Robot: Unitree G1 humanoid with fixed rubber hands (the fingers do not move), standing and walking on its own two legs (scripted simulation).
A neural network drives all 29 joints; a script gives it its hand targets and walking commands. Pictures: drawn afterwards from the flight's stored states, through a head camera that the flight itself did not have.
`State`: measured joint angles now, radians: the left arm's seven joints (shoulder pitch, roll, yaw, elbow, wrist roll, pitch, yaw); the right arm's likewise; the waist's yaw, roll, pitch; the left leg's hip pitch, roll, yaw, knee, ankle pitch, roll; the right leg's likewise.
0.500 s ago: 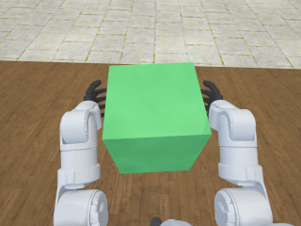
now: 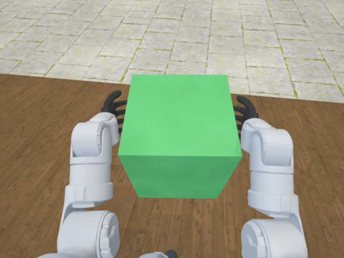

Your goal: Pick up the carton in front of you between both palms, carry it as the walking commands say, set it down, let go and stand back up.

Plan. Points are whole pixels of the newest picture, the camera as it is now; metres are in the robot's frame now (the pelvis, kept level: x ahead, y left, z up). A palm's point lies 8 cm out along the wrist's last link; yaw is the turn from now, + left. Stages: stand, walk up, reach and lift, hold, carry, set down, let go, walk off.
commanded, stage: carry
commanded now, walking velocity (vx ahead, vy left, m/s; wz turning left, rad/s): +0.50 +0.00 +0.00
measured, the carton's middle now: (178, 142) +0.36 +0.03 +0.06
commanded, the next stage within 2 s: none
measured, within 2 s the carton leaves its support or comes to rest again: neither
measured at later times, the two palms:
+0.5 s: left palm (153, 61) +0.68 +0.14 +0.08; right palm (244, 65) +0.67 -0.16 +0.08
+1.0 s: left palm (153, 33) +0.97 +0.18 +0.03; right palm (221, 34) +0.98 -0.12 +0.02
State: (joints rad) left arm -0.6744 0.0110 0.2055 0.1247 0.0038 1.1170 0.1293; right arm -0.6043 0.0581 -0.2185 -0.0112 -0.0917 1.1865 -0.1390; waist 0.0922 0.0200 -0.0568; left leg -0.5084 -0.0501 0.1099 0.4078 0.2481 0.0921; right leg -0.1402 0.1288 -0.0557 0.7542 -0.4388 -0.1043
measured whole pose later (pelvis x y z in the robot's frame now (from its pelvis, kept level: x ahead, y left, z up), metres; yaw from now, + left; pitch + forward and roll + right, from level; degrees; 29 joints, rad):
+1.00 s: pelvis +0.62 +0.00 -0.10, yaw +0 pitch +5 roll +0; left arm -0.67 0.01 0.20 0.13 0.01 1.12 0.13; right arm -0.60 0.05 -0.22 0.00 -0.08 1.19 -0.14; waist 0.10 0.01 -0.07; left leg -0.57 -0.03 0.08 0.49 0.17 0.08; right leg -0.15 0.11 -0.05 0.67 -0.42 -0.10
